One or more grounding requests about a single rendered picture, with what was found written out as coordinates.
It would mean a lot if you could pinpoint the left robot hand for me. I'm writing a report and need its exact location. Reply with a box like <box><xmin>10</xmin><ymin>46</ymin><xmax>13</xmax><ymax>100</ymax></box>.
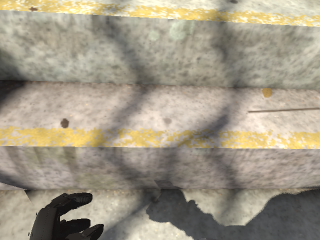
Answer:
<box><xmin>28</xmin><ymin>192</ymin><xmax>104</xmax><ymax>240</ymax></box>

